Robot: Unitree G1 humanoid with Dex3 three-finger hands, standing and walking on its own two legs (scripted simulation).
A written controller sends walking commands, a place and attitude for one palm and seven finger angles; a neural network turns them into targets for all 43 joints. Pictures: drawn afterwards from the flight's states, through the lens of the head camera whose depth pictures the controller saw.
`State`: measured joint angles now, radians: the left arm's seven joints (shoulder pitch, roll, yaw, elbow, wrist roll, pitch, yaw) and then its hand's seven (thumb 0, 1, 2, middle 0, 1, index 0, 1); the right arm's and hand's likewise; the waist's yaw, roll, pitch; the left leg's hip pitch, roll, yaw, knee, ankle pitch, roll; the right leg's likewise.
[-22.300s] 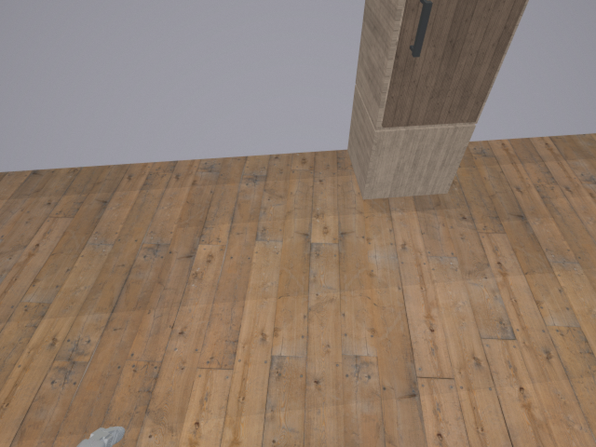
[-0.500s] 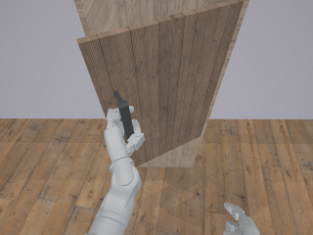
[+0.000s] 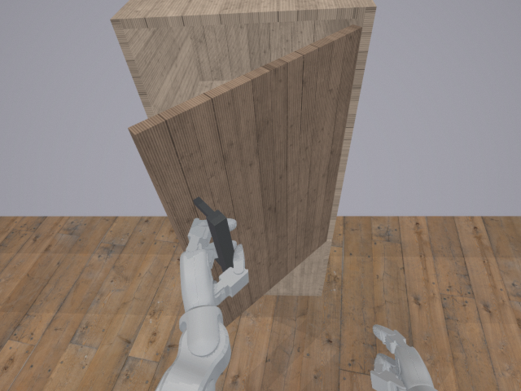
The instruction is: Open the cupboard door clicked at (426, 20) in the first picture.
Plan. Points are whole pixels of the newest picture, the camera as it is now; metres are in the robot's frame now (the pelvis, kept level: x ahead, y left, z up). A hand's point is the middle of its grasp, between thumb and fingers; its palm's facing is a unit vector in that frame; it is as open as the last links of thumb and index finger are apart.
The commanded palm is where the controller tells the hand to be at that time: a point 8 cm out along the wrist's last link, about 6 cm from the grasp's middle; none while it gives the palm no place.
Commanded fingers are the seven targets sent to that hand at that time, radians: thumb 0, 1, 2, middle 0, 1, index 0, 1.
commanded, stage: open thumb and fingers to let go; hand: left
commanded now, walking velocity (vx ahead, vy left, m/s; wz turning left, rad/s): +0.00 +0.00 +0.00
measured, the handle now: (217, 241) +0.33 +0.08 +0.07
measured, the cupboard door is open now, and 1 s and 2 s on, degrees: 43 40 42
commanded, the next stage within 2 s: slide the hand sideways off the handle in 0.74 s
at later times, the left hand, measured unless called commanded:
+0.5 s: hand (228, 263) +0.29 +0.06 +0.07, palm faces +0.31 -0.95 -0.04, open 13.3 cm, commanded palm +0.25 +0.09 +0.06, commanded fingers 0.00 -0.50 0.30 -0.23 -0.80 -0.23 -0.80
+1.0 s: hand (224, 276) +0.28 +0.06 +0.06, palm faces -0.08 -1.00 -0.05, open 16.2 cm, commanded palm +0.25 +0.08 +0.06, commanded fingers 0.00 -0.50 0.30 -0.15 -0.30 -0.15 -0.30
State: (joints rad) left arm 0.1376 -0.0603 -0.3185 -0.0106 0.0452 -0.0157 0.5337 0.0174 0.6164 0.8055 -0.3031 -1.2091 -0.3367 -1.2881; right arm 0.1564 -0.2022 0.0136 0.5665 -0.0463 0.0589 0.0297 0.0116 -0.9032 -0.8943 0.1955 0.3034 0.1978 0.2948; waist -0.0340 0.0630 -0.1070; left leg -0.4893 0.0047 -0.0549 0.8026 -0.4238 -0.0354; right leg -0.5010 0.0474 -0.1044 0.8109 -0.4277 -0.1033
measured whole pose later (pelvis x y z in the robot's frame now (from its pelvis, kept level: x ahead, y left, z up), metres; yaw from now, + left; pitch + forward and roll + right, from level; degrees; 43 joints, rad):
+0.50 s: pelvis -0.03 +0.01 -0.01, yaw +0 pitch +8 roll +1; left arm -0.04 -0.11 -0.25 0.20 0.05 -0.15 0.61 0.00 -0.37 0.36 -0.30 -1.14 -0.31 -1.14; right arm 0.18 -0.19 -0.01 0.62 -0.06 -0.03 0.02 0.01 -0.90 -0.89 0.19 0.30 0.20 0.29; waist -0.01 0.06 -0.11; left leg -0.59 -0.01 -0.05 0.84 -0.39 -0.03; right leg -0.61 0.03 -0.10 0.85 -0.40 -0.09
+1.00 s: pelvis -0.03 +0.05 -0.01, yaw +0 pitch +8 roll +0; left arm -0.07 -0.03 -0.32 0.21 0.03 -0.21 0.27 -0.01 -0.50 0.30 -0.21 -0.38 -0.13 -0.43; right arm 0.21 -0.19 0.01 0.55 -0.02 -0.02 0.03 0.01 -0.90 -0.89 0.20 0.30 0.20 0.29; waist 0.01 0.06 -0.08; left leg -0.63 -0.04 -0.03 0.92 -0.43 0.02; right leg -0.63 0.00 -0.08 0.91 -0.42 -0.05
